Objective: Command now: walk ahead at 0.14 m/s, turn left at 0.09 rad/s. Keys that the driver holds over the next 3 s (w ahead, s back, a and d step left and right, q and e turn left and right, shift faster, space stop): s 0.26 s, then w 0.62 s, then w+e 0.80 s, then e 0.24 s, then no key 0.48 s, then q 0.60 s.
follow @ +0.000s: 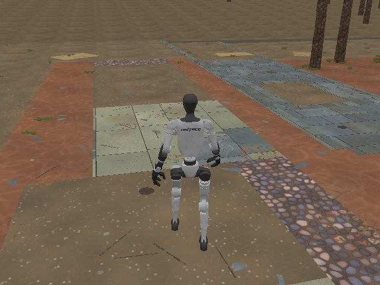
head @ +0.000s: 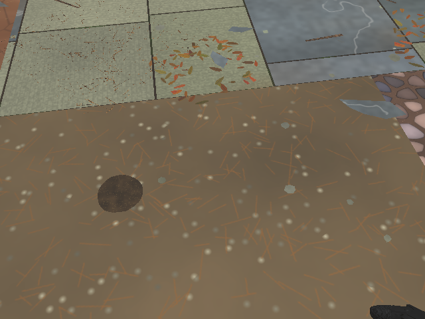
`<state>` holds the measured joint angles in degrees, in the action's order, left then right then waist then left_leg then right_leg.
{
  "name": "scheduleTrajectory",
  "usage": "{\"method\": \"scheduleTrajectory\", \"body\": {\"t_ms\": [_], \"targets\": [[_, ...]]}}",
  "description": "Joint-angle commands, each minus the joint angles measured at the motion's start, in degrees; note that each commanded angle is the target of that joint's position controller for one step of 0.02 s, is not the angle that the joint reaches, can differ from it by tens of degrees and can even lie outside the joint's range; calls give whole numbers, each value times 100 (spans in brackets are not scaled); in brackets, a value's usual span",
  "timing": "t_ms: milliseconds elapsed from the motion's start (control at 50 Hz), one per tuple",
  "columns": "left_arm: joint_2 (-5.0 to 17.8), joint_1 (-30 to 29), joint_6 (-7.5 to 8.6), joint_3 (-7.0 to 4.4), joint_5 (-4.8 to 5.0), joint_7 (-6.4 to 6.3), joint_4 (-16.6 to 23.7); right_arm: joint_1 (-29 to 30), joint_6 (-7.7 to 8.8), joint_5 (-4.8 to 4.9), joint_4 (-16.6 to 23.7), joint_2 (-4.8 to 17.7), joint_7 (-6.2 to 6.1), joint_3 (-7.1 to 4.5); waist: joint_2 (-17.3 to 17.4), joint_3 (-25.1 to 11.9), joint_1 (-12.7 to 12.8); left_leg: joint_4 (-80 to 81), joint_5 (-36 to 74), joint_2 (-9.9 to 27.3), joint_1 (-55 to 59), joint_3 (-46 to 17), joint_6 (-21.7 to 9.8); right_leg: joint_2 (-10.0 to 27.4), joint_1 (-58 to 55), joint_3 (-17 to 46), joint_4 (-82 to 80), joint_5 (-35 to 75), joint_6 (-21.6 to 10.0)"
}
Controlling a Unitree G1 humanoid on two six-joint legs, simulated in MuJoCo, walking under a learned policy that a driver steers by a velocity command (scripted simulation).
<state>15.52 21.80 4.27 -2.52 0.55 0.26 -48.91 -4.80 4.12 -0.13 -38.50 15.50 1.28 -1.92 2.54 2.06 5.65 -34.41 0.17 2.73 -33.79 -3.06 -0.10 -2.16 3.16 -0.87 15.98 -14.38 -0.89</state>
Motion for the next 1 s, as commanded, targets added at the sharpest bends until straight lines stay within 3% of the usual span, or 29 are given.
{"method": "scheduleTrajectory", "body": {"t_ms": [20,40,60,80,100,120,160,200,240,260,320,360,400,420,440,460,480,500,560,620,800,840,880,900,920,940,960,980,1000], "targets": [[979,-372,8,-203,67,-59,303,-357,89,-33,235,492,45,-183,-886,-515,-587,605,505,-308,1437,134,-177,1170,304,533,453,3514,-602],[956,-447,0,-193,65,-70,309,-701,89,-79,93,595,27,-242,-793,-659,-780,928,840,-383,1991,188,-290,1017,371,488,893,3458,-464],[829,-277,29,-148,-9,-64,302,-971,96,-125,27,897,-25,-325,-431,-893,-848,1040,2495,-40,2741,1,-463,688,666,319,1599,2827,-206],[465,147,81,-6,-178,-43,370,-1259,51,-306,76,1224,-101,-344,569,-1632,-739,375,5437,1248,4324,-1145,-1114,271,1826,125,3013,430,151],[139,837,19,133,-79,-16,163,-1235,-38,-324,71,768,-100,-175,1295,-2544,-597,341,6432,2206,4805,-2068,-2005,125,2207,508,4279,-2659,403],[613,701,-99,25,15,-3,55,-1040,-116,-156,60,414,-35,-76,762,-2431,-666,482,5770,1896,4279,-1884,-1885,351,2174,829,4492,-2810,494],[766,73,-388,-69,24,-132,141,-267,-223,-12,110,532,20,-110,292,-1465,-547,807,4132,1475,3214,-1447,-1540,489,2469,611,4592,-2560,637],[790,108,-693,-140,-16,-306,88,39,-354,-69,112,989,-20,-252,462,-995,-410,1338,2812,1336,1938,-1235,-1525,337,2045,435,4957,-2026,757],[619,259,-825,-145,-40,-411,15,187,-414,-123,86,898,-95,-233,500,-948,-352,1548,2211,1245,1475,-997,-1596,161,1888,334,5362,-1744,773],[592,212,-848,-165,-51,-453,26,234,-427,-130,48,811,-141,-205,470,-964,-350,1591,1983,1214,1402,-921,-1584,121,1897,333,5440,-1631,751],[349,141,-776,-117,-93,-439,74,420,-413,-70,-145,474,-238,-116,679,-1174,-265,2017,-1753,762,1207,-674,-1144,405,1457,177,3942,-953,571],[357,49,-668,-90,-123,-331,89,233,-448,-16,-344,624,-294,-182,1074,-1099,-352,2204,-2809,716,1085,-730,-1007,249,890,-120,2921,-988,446],[432,388,-613,-114,-127,-233,-82,74,-500,105,-463,837,-336,-268,880,-839,-190,2228,-3709,743,751,-806,-852,67,260,-471,1897,-543,136],[383,579,-613,-91,-168,-197,-201,119,-505,160,-453,757,-346,-269,661,-507,-88,2035,-3990,579,508,-706,-610,28,169,-515,1380,-719,-96],[425,878,-571,-64,-230,-180,-277,210,-490,159,-376,434,-327,-203,-214,-258,1,843,-3957,195,-84,-395,-281,651,-23,547,460,-1731,-449],[826,768,-551,-126,-152,-194,-199,209,-400,151,-305,-96,-238,-106,-1758,-69,-156,-1158,-3243,-524,-1020,637,90,2042,58,2523,-457,-3363,-988],[1491,389,-434,-299,-279,-158,-53,720,-281,262,-68,593,-224,-318,-1749,765,-101,-1617,-2619,-367,-1513,-49,-64,2641,1237,4008,-1479,-4368,-1571],[1373,-216,-264,-276,-258,-223,94,500,-223,313,-183,869,-237,-430,-1458,1047,-454,-1922,-1901,-175,-1569,-273,-129,2449,1185,3615,-1513,-3696,-1330],[760,-223,-5,-140,-47,-216,-8,15,-215,20,-624,682,-210,-465,-1122,547,-536,-2243,-901,-118,-1407,-67,-58,1811,387,2092,-1202,-1869,-744],[407,504,38,-61,-42,-198,-302,103,-173,68,-706,343,-158,-416,-1043,290,-359,-2101,-429,-54,-1415,191,3,1587,-186,1398,-1129,-875,-691],[830,856,-46,-225,36,-218,-534,1016,30,186,-435,211,47,-213,-1156,587,69,184,-433,-60,-230,564,105,1733,-123,845,-1012,3,-893],[866,804,-69,-274,94,-194,-589,917,62,199,-416,325,73,-214,-1211,620,-49,473,-715,-44,122,508,-78,1871,-187,893,-857,141,-864],[932,551,-107,-317,123,-175,-563,299,88,194,-574,538,66,-299,-1227,372,-478,709,-867,-196,1104,629,-300,1865,-75,792,-315,1142,-758],[817,462,-113,-281,109,-163,-534,-518,95,207,-838,763,21,-431,-1035,-97,-871,845,-853,-317,2325,642,-448,1603,262,581,605,2144,-623],[598,327,-99,-190,25,-141,-389,-1626,110,181,-1094,1148,-42,-578,-467,-1010,-1358,762,-1061,378,4107,-159,-711,1229,1211,275,2309,1852,-395],[-178,687,12,28,-39,-113,-158,-2256,60,107,-1232,1787,-65,-700,1314,-1878,-1263,1279,-1887,1938,5997,-2610,-1492,220,3404,-119,4550,-833,42],[267,496,157,-98,143,-128,-233,-2211,92,47,-1256,1271,-57,-555,1076,-1909,-1353,1977,-2747,2127,5485,-3597,-1630,203,3901,820,5578,-1750,11],[671,83,222,-222,285,-118,-88,-1688,130,33,-1183,921,-58,-425,830,-1075,-1211,2067,-2801,1952,4770,-2735,-1360,521,4234,917,5866,-1336,-143],[672,-120,213,-239,277,-137,-71,-1200,152,49,-1102,653,-52,-344,581,-677,-1004,2196,-2437,1696,4072,-2001,-1136,806,4079,768,5708,-778,-205]]}}
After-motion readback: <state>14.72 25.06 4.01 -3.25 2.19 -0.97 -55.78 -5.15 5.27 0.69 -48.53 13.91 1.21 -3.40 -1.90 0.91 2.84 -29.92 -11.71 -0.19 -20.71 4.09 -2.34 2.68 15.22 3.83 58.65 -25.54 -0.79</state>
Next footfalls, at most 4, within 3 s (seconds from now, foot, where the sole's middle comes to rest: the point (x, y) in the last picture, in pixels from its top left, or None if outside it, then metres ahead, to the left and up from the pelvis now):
0.06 left None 0.21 0.12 -0.78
0.44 right None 0.07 -0.10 -0.78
0.92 left None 0.31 0.18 -0.78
1.44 right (267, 274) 0.61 -0.07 -0.78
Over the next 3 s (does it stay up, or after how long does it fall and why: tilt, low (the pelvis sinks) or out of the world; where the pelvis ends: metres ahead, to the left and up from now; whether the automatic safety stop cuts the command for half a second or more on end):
stays up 0.80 -0.04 -0.01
